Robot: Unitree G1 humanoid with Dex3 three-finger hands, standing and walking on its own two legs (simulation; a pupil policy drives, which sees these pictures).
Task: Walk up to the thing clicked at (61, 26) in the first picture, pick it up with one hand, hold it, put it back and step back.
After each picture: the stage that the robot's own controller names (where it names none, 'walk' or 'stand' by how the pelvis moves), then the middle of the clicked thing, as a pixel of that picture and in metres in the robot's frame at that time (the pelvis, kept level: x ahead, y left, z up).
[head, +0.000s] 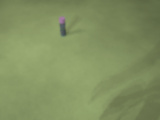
stand; (62, 27) +1.58 +0.25 -0.65
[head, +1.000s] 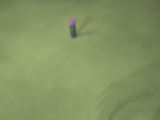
walk; (72, 28) +1.46 +0.23 -0.65
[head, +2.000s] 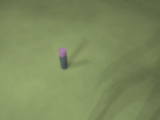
walk; (63, 59) +0.97 +0.25 -0.64
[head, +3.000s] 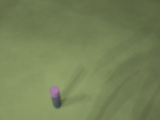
walk; (56, 98) +0.61 +0.23 -0.63
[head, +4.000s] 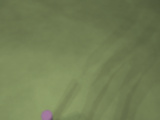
stand; out of the picture +0.42 +0.20 -0.64
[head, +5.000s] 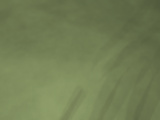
stand; out of the picture +0.38 +0.22 -0.66
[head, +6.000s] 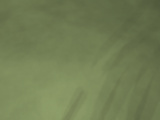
stand; out of the picture +0.36 +0.21 -0.66
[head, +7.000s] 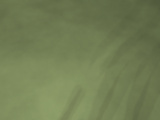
stand; out of the picture +0.36 +0.22 -0.66
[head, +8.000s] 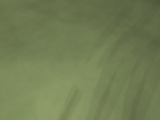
stand; out of the picture +0.34 +0.24 -0.65
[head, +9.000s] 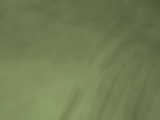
stand; out of the picture +0.37 +0.22 -0.66
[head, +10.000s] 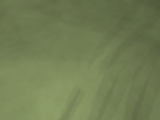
stand; out of the picture +0.36 +0.22 -0.66
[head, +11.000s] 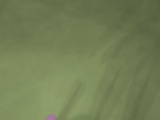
go down; out of the picture +0.38 +0.21 -0.65
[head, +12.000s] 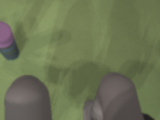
go down; (6, 44) +0.45 +0.26 -0.23
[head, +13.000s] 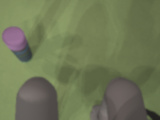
close in; (20, 47) +0.45 +0.25 -0.24
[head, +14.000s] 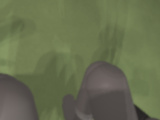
close in; out of the picture +0.43 +0.30 -0.16
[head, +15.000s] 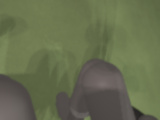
close; out of the picture +0.43 +0.30 -0.16
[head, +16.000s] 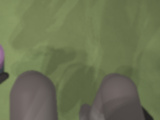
lift; out of the picture +0.33 +0.28 -0.10
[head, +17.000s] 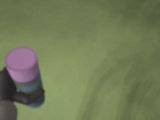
lift; (29, 83) +0.32 +0.18 +0.06
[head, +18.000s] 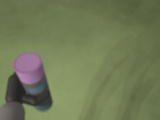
hold; (37, 86) +0.32 +0.16 +0.02
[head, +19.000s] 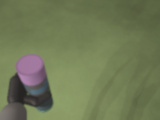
hold; (38, 87) +0.32 +0.16 +0.03
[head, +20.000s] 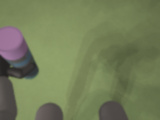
crouch; (21, 58) +0.41 +0.20 -0.03
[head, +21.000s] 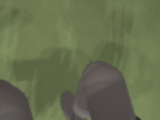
lower; out of the picture +0.43 +0.29 -0.18
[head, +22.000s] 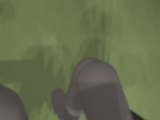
lower; out of the picture +0.45 +0.31 -0.17
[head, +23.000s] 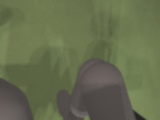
lower; out of the picture +0.44 +0.31 -0.16
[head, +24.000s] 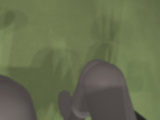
lower; out of the picture +0.43 +0.31 -0.16
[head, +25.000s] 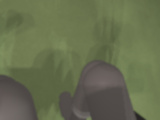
rest; out of the picture +0.43 +0.29 -0.16
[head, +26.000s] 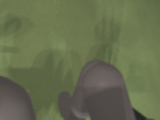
open; out of the picture +0.43 +0.29 -0.17
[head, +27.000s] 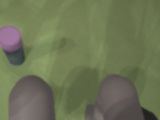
walk; (13, 49) +0.44 +0.25 -0.21
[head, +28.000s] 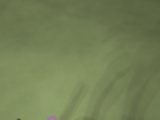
stand; out of the picture +0.38 +0.18 -0.58
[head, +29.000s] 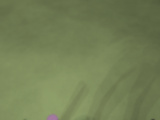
stand; out of the picture +0.40 +0.20 -0.60
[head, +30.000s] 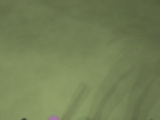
stand; out of the picture +0.39 +0.19 -0.60
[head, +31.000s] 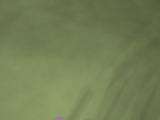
stand; out of the picture +0.41 +0.19 -0.65
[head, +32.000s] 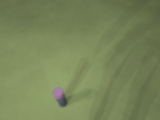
walk; (60, 98) +0.50 +0.22 -0.64
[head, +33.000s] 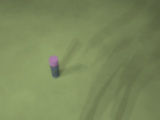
walk; (54, 67) +0.76 +0.19 -0.63
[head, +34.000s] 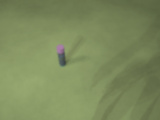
stand; (61, 56) +1.03 +0.24 -0.64
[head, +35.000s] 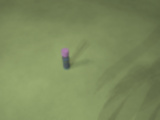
stand; (65, 59) +1.04 +0.20 -0.65
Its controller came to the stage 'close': yes
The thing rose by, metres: 0.68
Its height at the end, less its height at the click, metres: +0.00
